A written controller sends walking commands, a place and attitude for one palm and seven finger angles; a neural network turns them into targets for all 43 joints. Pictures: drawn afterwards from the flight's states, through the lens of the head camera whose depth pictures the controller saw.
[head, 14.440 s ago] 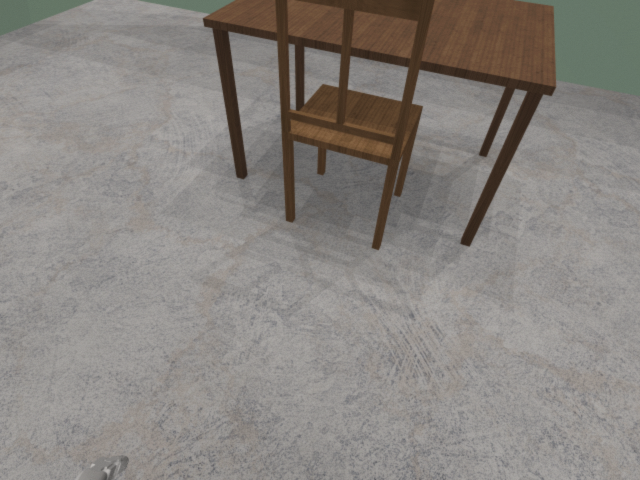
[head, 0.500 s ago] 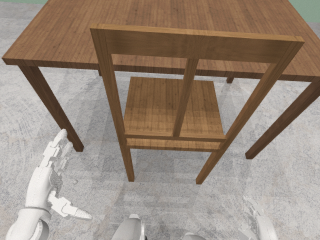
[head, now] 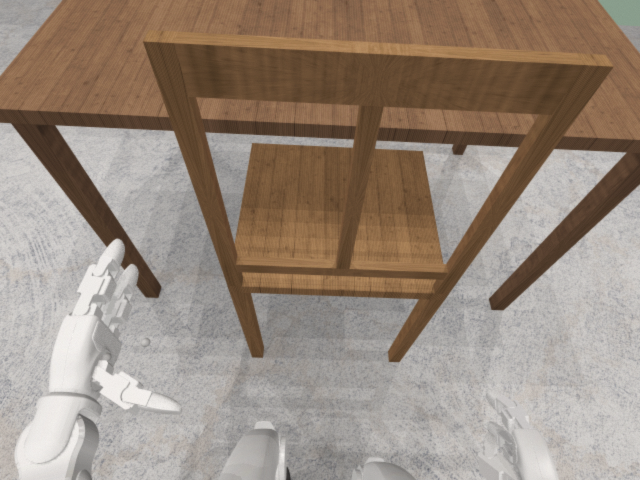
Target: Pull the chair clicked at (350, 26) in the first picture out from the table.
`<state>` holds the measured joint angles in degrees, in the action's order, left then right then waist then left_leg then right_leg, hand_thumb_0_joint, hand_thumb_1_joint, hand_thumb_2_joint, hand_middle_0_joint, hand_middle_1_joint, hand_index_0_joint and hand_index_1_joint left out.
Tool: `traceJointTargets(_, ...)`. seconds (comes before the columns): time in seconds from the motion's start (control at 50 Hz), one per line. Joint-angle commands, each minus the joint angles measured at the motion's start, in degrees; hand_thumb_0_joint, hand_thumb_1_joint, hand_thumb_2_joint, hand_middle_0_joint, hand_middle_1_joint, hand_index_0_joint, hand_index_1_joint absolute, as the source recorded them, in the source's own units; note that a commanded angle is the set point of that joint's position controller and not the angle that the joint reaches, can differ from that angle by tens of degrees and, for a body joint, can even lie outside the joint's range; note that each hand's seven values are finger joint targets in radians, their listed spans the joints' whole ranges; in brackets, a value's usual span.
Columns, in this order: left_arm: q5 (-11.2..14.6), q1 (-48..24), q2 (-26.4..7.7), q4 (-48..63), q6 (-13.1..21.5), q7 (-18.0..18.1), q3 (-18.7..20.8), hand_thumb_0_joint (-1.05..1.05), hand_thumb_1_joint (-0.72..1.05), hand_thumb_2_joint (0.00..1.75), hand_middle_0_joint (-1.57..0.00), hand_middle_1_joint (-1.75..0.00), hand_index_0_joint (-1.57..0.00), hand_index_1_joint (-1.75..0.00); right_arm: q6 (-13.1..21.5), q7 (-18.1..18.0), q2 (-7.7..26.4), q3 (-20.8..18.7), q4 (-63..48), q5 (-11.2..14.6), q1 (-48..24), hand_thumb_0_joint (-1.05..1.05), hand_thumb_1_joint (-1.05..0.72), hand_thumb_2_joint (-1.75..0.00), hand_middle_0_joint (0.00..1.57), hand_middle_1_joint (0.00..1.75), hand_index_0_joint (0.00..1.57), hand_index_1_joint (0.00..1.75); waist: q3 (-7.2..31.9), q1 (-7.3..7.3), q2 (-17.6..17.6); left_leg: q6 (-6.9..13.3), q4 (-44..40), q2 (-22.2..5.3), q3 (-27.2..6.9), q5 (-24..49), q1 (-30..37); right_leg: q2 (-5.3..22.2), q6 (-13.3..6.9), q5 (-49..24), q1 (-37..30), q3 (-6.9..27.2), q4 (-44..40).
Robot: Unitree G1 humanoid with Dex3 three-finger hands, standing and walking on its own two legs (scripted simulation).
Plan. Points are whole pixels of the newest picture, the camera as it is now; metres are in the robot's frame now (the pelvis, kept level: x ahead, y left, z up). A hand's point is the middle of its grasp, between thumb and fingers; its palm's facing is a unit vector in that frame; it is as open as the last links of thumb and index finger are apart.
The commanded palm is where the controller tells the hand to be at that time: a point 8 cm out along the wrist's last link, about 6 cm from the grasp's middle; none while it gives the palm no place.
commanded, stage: aim the fingers beside a spindle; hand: left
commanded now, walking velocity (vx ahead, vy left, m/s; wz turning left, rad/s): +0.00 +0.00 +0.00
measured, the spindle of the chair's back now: (353, 203) +0.48 -0.02 +0.03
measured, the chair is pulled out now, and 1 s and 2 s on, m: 0.00 0.00 0.00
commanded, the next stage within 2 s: none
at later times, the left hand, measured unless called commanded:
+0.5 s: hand (180, 326) +0.29 +0.18 +0.02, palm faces -0.01 -1.00 -0.04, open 16.9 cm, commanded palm +0.27 +0.23 +0.02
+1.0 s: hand (218, 311) +0.32 +0.15 -0.01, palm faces -0.02 -1.00 -0.04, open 16.9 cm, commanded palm +0.31 +0.20 -0.01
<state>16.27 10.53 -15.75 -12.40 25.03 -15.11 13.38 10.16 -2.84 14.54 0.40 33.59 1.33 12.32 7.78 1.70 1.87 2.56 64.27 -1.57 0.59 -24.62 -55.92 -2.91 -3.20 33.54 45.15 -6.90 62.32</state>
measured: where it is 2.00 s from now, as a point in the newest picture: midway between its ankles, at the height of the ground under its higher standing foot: outside the picture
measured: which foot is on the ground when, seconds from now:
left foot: down 0.00-1.00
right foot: down 0.00-1.00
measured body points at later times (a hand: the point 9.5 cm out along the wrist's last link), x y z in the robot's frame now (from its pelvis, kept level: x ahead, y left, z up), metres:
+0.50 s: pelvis -0.01 +0.01 -0.01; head +0.08 +0.02 +0.43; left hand +0.28 +0.24 +0.03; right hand +0.15 -0.24 -0.10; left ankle +0.06 +0.09 -0.65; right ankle -0.03 -0.09 -0.65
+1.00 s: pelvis -0.01 +0.00 -0.03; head +0.09 +0.01 +0.41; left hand +0.32 +0.20 -0.01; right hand +0.13 -0.25 -0.13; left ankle +0.06 +0.09 -0.65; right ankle -0.03 -0.09 -0.65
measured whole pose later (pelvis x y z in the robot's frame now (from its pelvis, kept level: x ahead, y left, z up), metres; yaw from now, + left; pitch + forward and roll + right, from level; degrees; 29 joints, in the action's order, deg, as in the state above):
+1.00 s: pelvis -0.01 +0.00 -0.03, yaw -1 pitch +20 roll -3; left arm 8.7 -6.2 -11.5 -23.9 26.3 -4.6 5.2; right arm 3.9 -0.3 14.4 0.4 33.4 0.0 12.3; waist 8.9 2.4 2.4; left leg 3.0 71.2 -1.8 1.3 -25.8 -66.0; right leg -2.5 -3.2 35.7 55.8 -6.5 70.9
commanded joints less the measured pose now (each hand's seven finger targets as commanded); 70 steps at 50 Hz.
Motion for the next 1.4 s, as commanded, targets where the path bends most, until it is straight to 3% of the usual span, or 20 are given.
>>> traceJointTargets(0.0,1.17,-5.04,-7.08,13.17,3.96,-0.69,1.32,0.00,-0.50,0.30,-0.06,-0.08,-0.06,-0.08,2.77,-0.15,8.24,-3.27,-8.05,0.39,-0.28,0.00,-0.90,-0.90,0.20,0.30,0.20,0.30,17.35,0.14,3.82,-0.32,-6.68,0.16,-3.59,15.26,20.15,1.96,2.27,-20.34,-1.28,5.98,-9.73)
traceJointTargets(0.06,0.90,-3.65,-7.37,13.44,4.09,0.14,1.53,0.00,-0.50,0.30,-0.06,-0.08,-0.06,-0.08,2.59,-0.06,8.26,-3.48,-7.94,0.34,0.02,0.00,-0.90,-0.90,0.20,0.30,0.20,0.30,17.46,0.14,2.34,-0.26,-6.63,-0.06,-3.88,16.60,20.52,1.75,2.29,-21.43,-0.97,5.52,-9.24)
traceJointTargets(0.08,0.67,-4.62,-5.78,13.12,4.08,0.53,-0.17,0.00,-0.50,0.30,-0.06,-0.08,-0.06,-0.08,2.52,0.07,8.17,-3.35,-8.00,0.26,0.06,0.00,-0.90,-0.90,0.20,0.30,0.20,0.30,16.67,0.61,1.56,-0.29,-6.69,-0.06,-4.09,15.88,20.19,1.71,2.34,-20.50,0.07,5.11,-9.01)
traceJointTargets(0.14,0.13,-5.46,-7.14,9.88,4.20,2.37,2.28,0.00,-0.50,0.30,-0.06,-0.08,-0.06,-0.08,1.90,0.18,8.38,-3.59,-7.30,-0.01,0.17,0.00,-0.90,-0.90,0.20,0.30,0.20,0.30,14.47,0.51,-0.82,-0.37,-6.13,-0.05,-4.16,13.35,17.30,1.55,2.26,-18.31,1.76,5.09,-8.58)
traceJointTargets(0.2,-0.91,-8.11,-6.06,9.14,4.87,3.43,1.11,0.00,-0.50,0.30,-0.06,-0.08,-0.06,-0.08,1.33,0.58,8.39,-3.40,-7.74,-0.14,-0.19,0.00,-0.90,-0.90,0.20,0.30,0.20,0.30,14.27,0.46,1.26,-0.66,-6.25,0.01,-4.30,11.03,16.68,1.62,1.90,-14.96,3.86,4.72,-7.64)
traceJointTargets(0.36,-2.32,-11.60,-4.99,12.78,6.18,4.74,-2.03,0.00,-0.50,0.30,-0.06,-0.08,-0.06,-0.08,0.78,1.04,8.25,-3.45,-7.87,-0.34,0.24,0.00,-0.90,-0.90,0.20,0.30,0.20,0.30,20.12,0.19,5.22,-1.04,-5.62,-0.58,-5.52,14.98,22.29,1.54,1.43,-16.06,5.28,4.27,-6.02)
traceJointTargets(0.38,-2.53,-11.26,-3.24,11.67,5.71,4.87,-4.06,0.00,-0.50,0.30,-0.06,-0.08,-0.06,-0.08,0.56,1.16,8.14,-3.31,-8.15,-0.34,0.10,0.00,-0.90,-0.90,0.20,0.30,0.20,0.30,18.59,0.74,4.17,-1.00,-5.76,-0.57,-5.66,13.84,21.73,1.54,1.55,-15.11,6.12,4.08,-6.31)
traceJointTargets(0.44,-3.18,-12.65,-3.02,7.20,4.59,5.99,-3.79,0.00,-0.50,0.30,-0.06,-0.08,-0.06,-0.08,-0.22,1.15,8.51,-3.27,-7.60,-0.44,0.49,0.00,-0.90,-0.90,0.20,0.30,0.20,0.30,15.44,1.33,0.59,-0.93,-5.85,-0.68,-6.35,10.42,18.73,1.25,1.56,-12.37,8.08,3.74,-6.23)
traceJointTargets(0.5,-4.02,-14.46,-2.13,5.23,4.07,6.86,-4.56,0.00,-0.50,0.30,-0.06,-0.08,-0.06,-0.08,-1.11,1.41,8.61,-3.32,-8.10,-0.38,0.14,0.00,-0.90,-0.90,0.20,0.30,0.20,0.30,15.19,0.96,0.53,-1.06,-5.73,-0.47,-6.27,7.91,17.13,1.45,1.46,-10.40,9.02,3.79,-5.78)
traceJointTargets(0.66,-5.87,-20.34,-3.98,9.21,6.68,10.53,-3.63,0.00,-0.50,0.30,-0.06,-0.08,-0.06,-0.08,-2.20,2.01,8.09,-3.28,-8.14,-1.09,0.31,0.00,-0.90,-0.90,0.20,0.30,0.20,0.30,21.69,0.13,4.01,-1.41,-4.11,-0.54,-6.63,11.91,21.09,1.44,1.08,-12.59,9.24,4.31,-3.99)
traceJointTargets(0.74,-6.40,-20.06,-1.41,4.37,6.28,10.47,-6.08,0.00,-0.50,0.30,-0.06,-0.08,-0.06,-0.08,-2.92,2.34,8.11,-3.21,-7.67,-0.94,0.24,0.00,-0.90,-0.90,0.20,0.30,0.20,0.30,18.58,1.06,2.56,-1.15,-3.45,-0.46,-6.40,9.75,18.05,1.26,1.14,-11.48,10.71,4.40,-4.08)
traceJointTargets(0.76,-6.22,-20.27,-1.15,2.48,5.70,10.21,-6.10,0.00,-0.50,0.30,-0.06,-0.08,-0.06,-0.08,-3.21,2.40,8.20,-3.18,-7.40,-0.87,0.48,0.00,-0.90,-0.90,0.20,0.30,0.20,0.30,17.81,1.27,0.12,-1.06,-3.26,-0.35,-6.18,8.75,16.28,1.36,1.27,-11.31,10.21,4.39,-4.17)
traceJointTargets(0.84,-6.46,-25.48,-0.77,-1.51,4.63,9.44,-6.89,0.00,-0.50,0.30,-0.06,-0.08,-0.06,-0.08,-4.05,2.16,8.54,-3.16,-7.14,-0.53,0.77,0.00,-0.90,-0.90,0.20,0.30,0.20,0.30,15.92,2.07,-0.85,-0.69,-2.32,-0.11,-5.85,4.62,12.77,1.33,1.36,-8.14,12.11,4.98,-4.38)
traceJointTargets(0.96,-6.81,-31.07,-4.47,5.33,7.88,12.01,-3.64,0.00,-0.50,0.30,-0.06,-0.08,-0.06,-0.08,-3.99,2.25,8.38,-3.42,-7.03,-1.30,1.11,0.00,-0.90,-0.90,0.20,0.30,0.20,0.30,25.18,0.51,4.39,-1.14,-1.17,-0.30,-6.28,10.76,19.11,1.30,1.01,-11.94,11.80,5.16,-2.29)
traceJointTargets(1.06,-7.51,-26.38,-5.42,-0.19,7.49,12.80,-1.46,0.00,-0.50,0.30,-0.06,-0.08,-0.06,-0.08,-4.97,2.88,8.08,-3.29,-6.53,-1.45,1.74,0.00,-0.90,-0.90,0.20,0.30,0.20,0.30,24.33,-0.18,1.82,-0.98,-0.53,0.05,-4.75,12.71,15.69,1.04,1.20,-15.94,8.57,5.78,-1.94)
traceJointTargets(1.16,-5.64,-22.64,-1.61,-6.85,3.86,9.08,-4.63,0.00,-0.50,0.30,-0.06,-0.08,-0.06,-0.08,-6.26,3.00,8.25,-3.05,-7.32,-0.40,1.50,0.00,-0.90,-0.90,0.20,0.30,0.20,0.30,18.56,1.07,-3.32,-0.24,0.08,0.62,-2.97,9.28,7.81,1.40,2.09,-16.79,5.92,7.64,-4.03)
traceJointTargets(1.18,-5.19,-24.00,-2.84,-6.61,3.84,8.54,-3.58,0.00,-0.50,0.30,-0.06,-0.08,-0.06,-0.08,-6.41,2.77,8.41,-3.21,-7.07,-0.25,1.77,0.00,-0.90,-0.90,0.20,0.30,0.20,0.30,18.25,1.37,-4.14,-0.18,0.43,0.54,-2.85,8.96,6.92,1.53,2.20,-16.95,5.65,7.99,-4.20)
traceJointTargets(1.3,-3.90,-29.46,-7.62,5.90,9.35,8.34,0.13,0.00,-0.50,0.30,-0.06,-0.08,-0.06,-0.08,-4.85,1.95,7.69,-3.42,-6.81,-0.81,1.71,0.00,-0.90,-0.90,0.20,0.30,0.20,0.30,25.29,0.60,2.03,-0.12,1.43,0.40,-2.72,14.50,11.69,1.69,2.21,-22.65,2.77,9.01,-2.69)
traceJointTargets(1.36,-4.67,-29.45,-7.23,5.68,10.17,9.09,-0.56,0.00,-0.50,0.30,-0.06,-0.08,-0.06,-0.08,-4.18,1.81,7.76,-3.34,-5.38,-1.07,2.04,0.00,-0.90,-0.90,0.20,0.30,0.20,0.30,25.15,1.40,4.83,-0.32,1.38,0.01,-3.49,15.71,15.67,1.26,1.87,-20.90,6.72,7.65,-2.29)
traceJointTargets(1.38,-4.76,-29.15,-6.60,3.81,9.80,9.00,-1.04,0.00,-0.50,0.30,-0.06,-0.08,-0.06,-0.08,-4.11,1.84,7.94,-3.36,-4.93,-1.11,2.08,0.00,-0.90,-0.90,0.20,0.30,0.20,0.30,23.92,1.77,3.79,-0.39,1.22,-0.07,-3.78,14.89,15.35,1.22,1.87,-19.81,7.70,7.22,-2.33)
